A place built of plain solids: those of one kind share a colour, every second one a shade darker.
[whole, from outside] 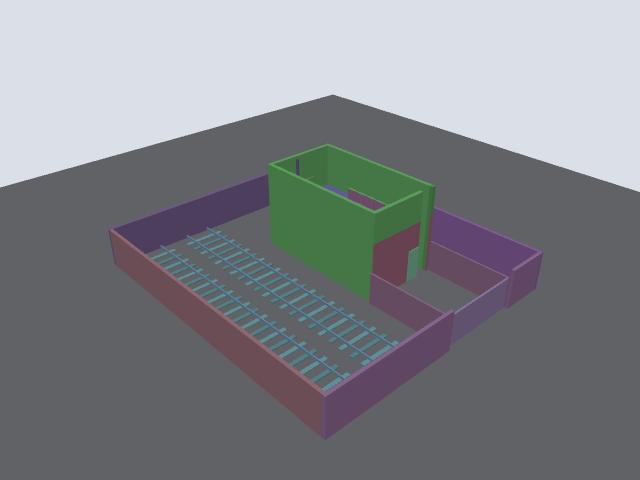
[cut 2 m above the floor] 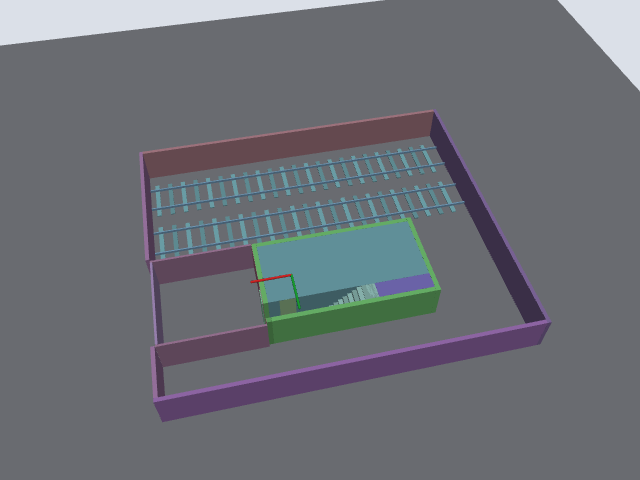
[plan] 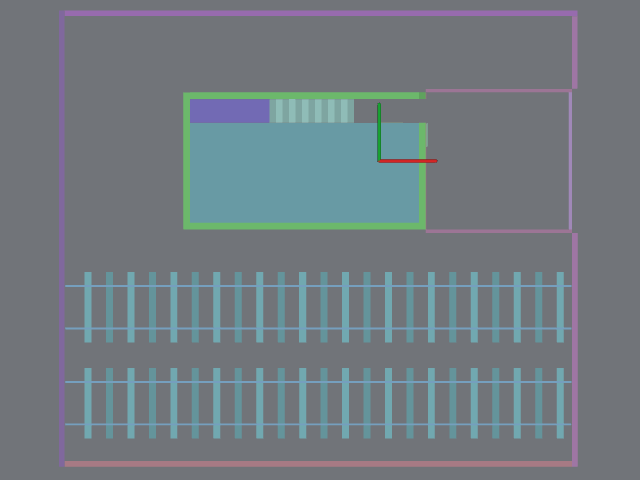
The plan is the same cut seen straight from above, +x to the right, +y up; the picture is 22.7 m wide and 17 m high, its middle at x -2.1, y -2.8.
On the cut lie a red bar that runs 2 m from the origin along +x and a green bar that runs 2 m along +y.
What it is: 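A railway signal box with its stair inside, its base rendered, brick-red without and limewashed within; 8.1 x 4.4 m within the walls, the operating floor 2.71 m up, 2.7 m high; one straight flight of 14 risers of 0.194 m on goings of 0.230 m, 0.84 m clear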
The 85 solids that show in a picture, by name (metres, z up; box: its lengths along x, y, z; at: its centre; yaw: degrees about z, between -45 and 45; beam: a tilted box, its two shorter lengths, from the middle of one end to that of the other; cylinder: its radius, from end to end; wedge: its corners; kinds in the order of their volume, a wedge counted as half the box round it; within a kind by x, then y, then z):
{
 "upper_front_1": {"box": [8.11, 3.54, 2.76], "at": [-2.65, -0.42, 1.33]},
 "wall_1": {"box": [0.24, 4.86, 5.45], "at": [-6.83, 0.0, 2.67]},
 "wall_2": {"box": [8.11, 0.24, 5.45], "at": [-2.65, -2.31, 2.67]},
 "wall_3": {"box": [8.11, 0.24, 5.45], "at": [-2.65, 2.31, 2.67]},
 "wall_4": {"box": [0.24, 3.78, 5.45], "at": [1.52, -0.54, 2.67]},
 "wall_5": {"box": [0.24, 0.24, 5.45], "at": [1.52, 2.31, 2.67]},
 "bound_back_1": {"box": [18.17, 0.2, 2.45], "at": [-2.06, 5.23, 1.18]},
 "bound_line_1": {"box": [17.97, 0.2, 2.45], "at": [-2.16, -10.73, 1.18]},
 "bound_end_1": {"box": [0.2, 16.16, 2.45], "at": [-11.24, -2.75, 1.18]},
 "upper_head_1": {"box": [2.82, 0.84, 2.76], "at": [-5.29, 1.77, 1.33]},
 "bound_near_1": {"box": [0.2, 8.28, 2.45], "at": [6.92, -6.69, 1.18]},
 "bound_near_2": {"box": [0.2, 2.58, 2.45], "at": [6.92, 3.84, 1.18]},
 "step_1": {"box": [0.23, 0.84, 2.57], "at": [-3.77, 1.77, 1.23]},
 "step_2": {"box": [0.23, 0.84, 2.37], "at": [-3.54, 1.77, 1.14]},
 "step_3": {"box": [0.23, 0.84, 2.18], "at": [-3.31, 1.77, 1.04]},
 "step_4": {"box": [0.23, 0.84, 1.99], "at": [-3.08, 1.77, 0.94]},
 "step_5": {"box": [0.23, 0.84, 1.79], "at": [-2.85, 1.77, 0.85]},
 "step_6": {"box": [0.23, 0.84, 1.6], "at": [-2.62, 1.77, 0.75]},
 "step_7": {"box": [0.23, 0.84, 1.4], "at": [-2.39, 1.77, 0.65]},
 "step_8": {"box": [0.23, 0.84, 1.21], "at": [-2.16, 1.77, 0.56]},
 "step_9": {"box": [0.23, 0.84, 1.02], "at": [-1.93, 1.77, 0.46]},
 "step_10": {"box": [0.23, 0.84, 0.82], "at": [-1.7, 1.77, 0.36]},
 "step_11": {"box": [0.23, 0.84, 0.63], "at": [-1.47, 1.77, 0.27]},
 "step_12": {"box": [0.23, 0.84, 0.44], "at": [-1.24, 1.77, 0.17]},
 "step_13": {"box": [0.23, 0.84, 0.24], "at": [-1.01, 1.77, 0.07]},
 "sleeper_1": {"box": [0.25, 2.5, 0.11], "at": [-10.31, -8.58, 0.01]},
 "sleeper_2": {"box": [0.25, 2.5, 0.11], "at": [-10.31, -5.18, 0.01]},
 "sleeper_3": {"box": [0.25, 2.5, 0.11], "at": [-9.55, -8.58, 0.01]},
 "sleeper_4": {"box": [0.25, 2.5, 0.11], "at": [-9.55, -5.18, 0.01]},
 "sleeper_5": {"box": [0.25, 2.5, 0.11], "at": [-8.79, -8.58, 0.01]},
 "sleeper_6": {"box": [0.25, 2.5, 0.11], "at": [-8.79, -5.18, 0.01]},
 "sleeper_7": {"box": [0.25, 2.5, 0.11], "at": [-8.04, -8.58, 0.01]},
 "sleeper_8": {"box": [0.25, 2.5, 0.11], "at": [-8.04, -5.18, 0.01]},
 "sleeper_9": {"box": [0.25, 2.5, 0.11], "at": [-7.28, -8.58, 0.01]},
 "sleeper_10": {"box": [0.25, 2.5, 0.11], "at": [-7.28, -5.18, 0.01]},
 "sleeper_11": {"box": [0.25, 2.5, 0.11], "at": [-6.51, -8.58, 0.01]},
 "sleeper_12": {"box": [0.25, 2.5, 0.11], "at": [-6.51, -5.18, 0.01]},
 "sleeper_13": {"box": [0.25, 2.5, 0.11], "at": [-5.75, -8.58, 0.01]},
 "sleeper_14": {"box": [0.25, 2.5, 0.11], "at": [-5.75, -5.18, 0.01]},
 "sleeper_15": {"box": [0.25, 2.5, 0.11], "at": [-5.0, -8.58, 0.01]},
 "sleeper_16": {"box": [0.25, 2.5, 0.11], "at": [-5.0, -5.18, 0.01]},
 "sleeper_17": {"box": [0.25, 2.5, 0.11], "at": [-4.24, -8.58, 0.01]},
 "sleeper_18": {"box": [0.25, 2.5, 0.11], "at": [-4.24, -5.18, 0.01]},
 "sleeper_19": {"box": [0.25, 2.5, 0.11], "at": [-3.48, -8.58, 0.01]},
 "sleeper_20": {"box": [0.25, 2.5, 0.11], "at": [-3.48, -5.18, 0.01]},
 "sleeper_21": {"box": [0.25, 2.5, 0.11], "at": [-2.71, -8.58, 0.01]},
 "sleeper_22": {"box": [0.25, 2.5, 0.11], "at": [-2.71, -5.18, 0.01]},
 "sleeper_23": {"box": [0.25, 2.5, 0.11], "at": [-1.96, -8.58, 0.01]},
 "sleeper_24": {"box": [0.25, 2.5, 0.11], "at": [-1.96, -5.18, 0.01]},
 "sleeper_25": {"box": [0.25, 2.5, 0.11], "at": [-1.2, -8.58, 0.01]},
 "sleeper_26": {"box": [0.25, 2.5, 0.11], "at": [-1.2, -5.18, 0.01]},
 "sleeper_27": {"box": [0.25, 2.5, 0.11], "at": [-0.43, -8.58, 0.01]},
 "sleeper_28": {"box": [0.25, 2.5, 0.11], "at": [-0.43, -5.18, 0.01]},
 "sleeper_29": {"box": [0.25, 2.5, 0.11], "at": [0.33, -8.58, 0.01]},
 "sleeper_30": {"box": [0.25, 2.5, 0.11], "at": [0.33, -5.18, 0.01]},
 "sleeper_31": {"box": [0.25, 2.5, 0.11], "at": [1.08, -8.58, 0.01]},
 "sleeper_32": {"box": [0.25, 2.5, 0.11], "at": [1.08, -5.18, 0.01]},
 "sleeper_33": {"box": [0.25, 2.5, 0.11], "at": [1.84, -8.58, 0.01]},
 "sleeper_34": {"box": [0.25, 2.5, 0.11], "at": [1.84, -5.18, 0.01]},
 "sleeper_35": {"box": [0.25, 2.5, 0.11], "at": [2.6, -8.58, 0.01]},
 "sleeper_36": {"box": [0.25, 2.5, 0.11], "at": [2.6, -5.18, 0.01]},
 "sleeper_37": {"box": [0.25, 2.5, 0.11], "at": [3.37, -8.58, 0.01]},
 "sleeper_38": {"box": [0.25, 2.5, 0.11], "at": [3.37, -5.18, 0.01]},
 "sleeper_39": {"box": [0.25, 2.5, 0.11], "at": [4.12, -8.58, 0.01]},
 "sleeper_40": {"box": [0.25, 2.5, 0.11], "at": [4.12, -5.18, 0.01]},
 "sleeper_41": {"box": [0.25, 2.5, 0.11], "at": [4.88, -8.58, 0.01]},
 "sleeper_42": {"box": [0.25, 2.5, 0.11], "at": [4.88, -5.18, 0.01]},
 "sleeper_43": {"box": [0.25, 2.5, 0.11], "at": [5.64, -8.58, 0.01]},
 "sleeper_44": {"box": [0.25, 2.5, 0.11], "at": [5.64, -5.18, 0.01]},
 "sleeper_45": {"box": [0.25, 2.5, 0.11], "at": [6.41, -8.58, 0.01]},
 "sleeper_46": {"box": [0.25, 2.5, 0.11], "at": [6.41, -5.18, 0.01]},
 "fence_1": {"box": [5.18, 0.12, 1.95], "at": [4.24, -2.49, 0.93]},
 "fence_2": {"box": [5.18, 0.12, 1.95], "at": [4.24, 2.49, 0.93]},
 "fence_end_1": {"box": [0.12, 4.86, 1.95], "at": [6.76, 0.0, 0.93]},
 "rail_line_1": {"box": [17.93, 0.07, 0.15], "at": [-2.16, -9.33, 0.14]},
 "rail_line_2": {"box": [17.93, 0.07, 0.15], "at": [-2.16, -7.83, 0.14]},
 "rail_line_3": {"box": [17.93, 0.07, 0.15], "at": [-2.16, -5.93, 0.14]},
 "rail_line_4": {"box": [17.93, 0.07, 0.15], "at": [-2.16, -4.43, 0.14]},
 "skin_1": {"box": [0.02, 3.78, 3.66], "at": [1.66, -0.54, 1.78]},
 "skin_2": {"box": [0.02, 0.24, 3.66], "at": [1.66, 2.31, 1.78]},
 "rail_boarding_1": {"box": [5.25, 0.028, 1.03], "at": [-1.22, 1.29, 3.18]},
 "door_leaf_1": {"box": [0.042, 0.84, 1.99], "at": [1.69, 0.92, 1.01]},
 "locking_door_1": {"box": [0.8, 0.025, 2.03], "at": [0.46, 1.34, 0.96]},
 "stove_flue_1": {"box": [0.13, 0.13, 1.83], "at": [-6.33, -0.65, 4.48]},
 "rail_top_1": {"box": [5.29, 0.08, 0.06], "at": [-1.24, 1.29, 3.72]}
}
